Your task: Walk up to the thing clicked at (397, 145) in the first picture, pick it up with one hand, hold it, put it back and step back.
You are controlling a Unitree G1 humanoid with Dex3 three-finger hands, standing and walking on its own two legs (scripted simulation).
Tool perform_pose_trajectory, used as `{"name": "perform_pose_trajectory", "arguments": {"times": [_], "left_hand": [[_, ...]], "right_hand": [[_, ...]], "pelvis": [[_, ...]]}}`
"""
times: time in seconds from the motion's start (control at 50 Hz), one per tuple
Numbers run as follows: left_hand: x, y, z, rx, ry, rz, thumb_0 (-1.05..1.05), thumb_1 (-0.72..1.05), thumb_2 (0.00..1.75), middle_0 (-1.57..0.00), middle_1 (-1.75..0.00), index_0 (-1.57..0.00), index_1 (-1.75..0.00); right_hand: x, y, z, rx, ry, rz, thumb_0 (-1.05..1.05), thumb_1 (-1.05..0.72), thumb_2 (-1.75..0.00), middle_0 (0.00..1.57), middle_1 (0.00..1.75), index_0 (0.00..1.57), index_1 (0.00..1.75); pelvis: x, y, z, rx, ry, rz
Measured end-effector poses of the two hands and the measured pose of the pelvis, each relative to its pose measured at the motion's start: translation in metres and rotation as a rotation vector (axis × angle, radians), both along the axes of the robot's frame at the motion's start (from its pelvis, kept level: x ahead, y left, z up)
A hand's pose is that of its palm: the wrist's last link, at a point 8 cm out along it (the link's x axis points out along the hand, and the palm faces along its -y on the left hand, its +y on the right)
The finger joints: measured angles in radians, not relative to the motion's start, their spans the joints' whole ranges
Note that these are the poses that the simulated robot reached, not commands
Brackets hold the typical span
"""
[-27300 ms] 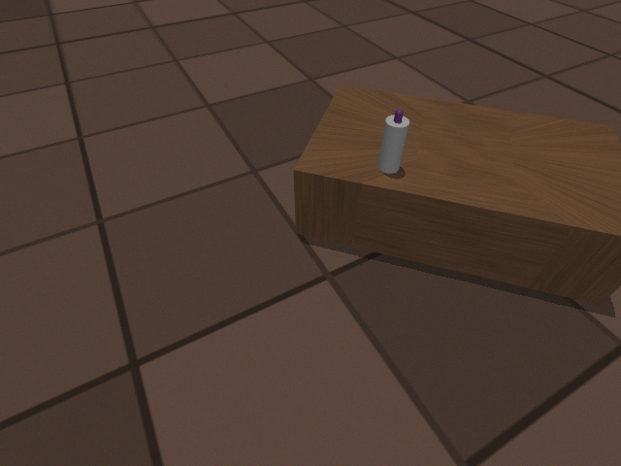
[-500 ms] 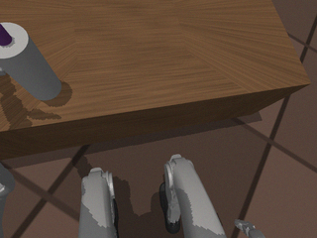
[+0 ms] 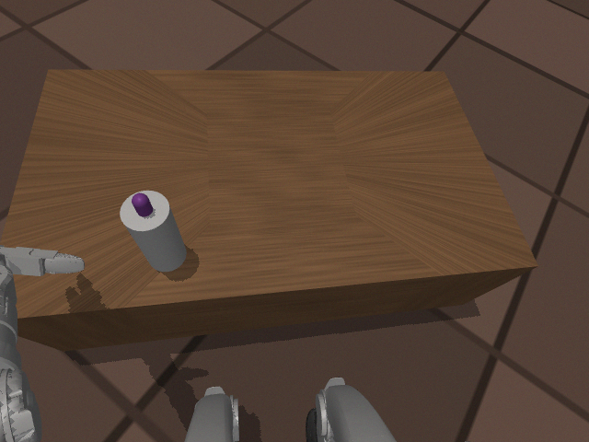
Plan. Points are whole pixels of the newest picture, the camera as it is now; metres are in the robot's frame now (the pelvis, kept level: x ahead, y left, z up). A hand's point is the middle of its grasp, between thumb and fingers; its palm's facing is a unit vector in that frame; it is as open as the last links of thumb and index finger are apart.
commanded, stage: home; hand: left
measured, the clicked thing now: (155, 230) +0.51 +0.22 -0.20
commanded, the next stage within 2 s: none
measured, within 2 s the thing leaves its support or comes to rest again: neither
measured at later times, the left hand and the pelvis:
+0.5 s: hand (124, 368) +0.24 +0.19 -0.01, palm faces +0.16 -0.95 -0.28, open 17.3 cm; pelvis +0.04 -0.01 +0.06, yaw +1 degrees
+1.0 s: hand (146, 416) +0.19 +0.16 -0.02, palm faces +0.08 -0.95 -0.31, open 17.4 cm; pelvis +0.02 -0.03 +0.05, yaw +2 degrees
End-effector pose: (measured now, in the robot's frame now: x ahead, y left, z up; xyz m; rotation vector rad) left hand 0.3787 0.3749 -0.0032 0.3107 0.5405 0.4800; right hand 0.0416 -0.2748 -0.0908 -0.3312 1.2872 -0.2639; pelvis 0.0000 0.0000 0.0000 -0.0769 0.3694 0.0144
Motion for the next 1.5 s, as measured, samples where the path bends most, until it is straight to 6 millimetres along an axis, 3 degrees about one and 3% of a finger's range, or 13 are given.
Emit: {"name": "perform_pose_trajectory", "arguments": {"times": [0.1, 0.22, 0.46, 0.62, 0.74, 0.96, 1.04, 1.12, 1.28, 1.5], "left_hand": [[-0.03, -0.032, -0.008, -0.035, 0.087, -0.06, -0.01, -0.53, 0.07, -0.05, -0.05, -0.05, -0.06], [-0.076, -0.076, -0.018, -0.11, 0.15, -0.09, -0.01, -0.5, 0.08, -0.06, -0.06, -0.06, -0.06], [-0.15, -0.13, 0.017, -0.156, 0.119, -0.157, -0.01, -0.51, 0.08, -0.06, -0.05, -0.06, -0.06], [-0.203, -0.158, 0.015, -0.221, 0.184, -0.154, -0.01, -0.52, 0.07, -0.06, -0.05, -0.06, -0.06], [-0.211, -0.158, 0.016, -0.196, 0.185, -0.138, -0.01, -0.52, 0.07, -0.06, -0.05, -0.06, -0.06], [-0.211, -0.169, 0.021, -0.182, 0.177, -0.173, -0.01, -0.52, 0.07, -0.05, -0.05, -0.05, -0.06], [-0.215, -0.161, 0.002, -0.137, 0.265, -0.253, -0.01, -0.53, 0.07, -0.05, -0.05, -0.05, -0.06], [-0.231, -0.144, -0.007, -0.127, 0.37, -0.246, -0.01, -0.53, 0.06, -0.06, -0.05, -0.06, -0.05], [-0.271, -0.114, -0.005, -0.108, 0.531, -0.141, -0.01, -0.55, 0.05, -0.05, -0.05, -0.05, -0.05], [-0.308, -0.105, -0.002, -0.125, 0.649, -0.046, 0.0, -0.54, 0.06, -0.05, -0.05, -0.05, -0.05]], "right_hand": [[0.02, 0.005, 0.017, 0.018, -0.064, -0.018, 0.0, -0.9, -0.9, 0.21, 0.3, 0.21, 0.3], [0.06, 0.018, 0.038, 0.032, -0.192, -0.017, 0.01, -0.9, -0.9, 0.21, 0.3, 0.21, 0.3], [0.148, 0.042, 0.063, 0.099, -0.456, 0.06, 0.01, -0.9, -0.9, 0.21, 0.3, 0.21, 0.3], [0.175, 0.043, 0.076, 0.106, -0.554, 0.125, 0.01, -0.9, -0.9, 0.21, 0.3, 0.21, 0.3], [0.17, 0.034, 0.079, 0.083, -0.579, 0.149, 0.01, -0.9, -0.9, 0.21, 0.3, 0.21, 0.3], [0.136, 0.016, 0.069, 0.071, -0.548, 0.101, 0.01, -0.9, -0.9, 0.21, 0.3, 0.21, 0.3], [0.119, 0.007, 0.055, 0.076, -0.387, 0.172, 0.01, -0.9, -0.9, 0.21, 0.3, 0.21, 0.3], [0.099, -0.007, 0.05, 0.096, -0.28, 0.152, 0.01, -0.9, -0.9, 0.21, 0.3, 0.21, 0.3], [0.067, -0.029, 0.051, 0.088, -0.156, 0.103, 0.01, -0.9, -0.9, 0.21, 0.3, 0.21, 0.3], [0.052, -0.032, 0.051, 0.103, -0.066, 0.104, 0.01, -0.9, -0.9, 0.21, 0.3, 0.21, 0.3]], "pelvis": [[0.012, 0.003, 0.021, 0.011, -0.051, -0.002], [0.025, 0.002, 0.04, 0.026, -0.114, -0.003], [0.042, -0.004, 0.055, 0.045, -0.212, 0.005], [0.04, -0.013, 0.055, 0.056, -0.245, 0.021], [0.033, -0.021, 0.054, 0.061, -0.256, 0.032], [0.025, -0.026, 0.052, 0.066, -0.256, 0.025], [0.023, -0.027, 0.058, 0.079, -0.304, 0.023], [0.028, -0.027, 0.067, 0.089, -0.34, 0.026], [0.032, -0.027, 0.083, 0.095, -0.384, 0.03], [0.029, -0.031, 0.095, 0.096, -0.42, 0.042]]}}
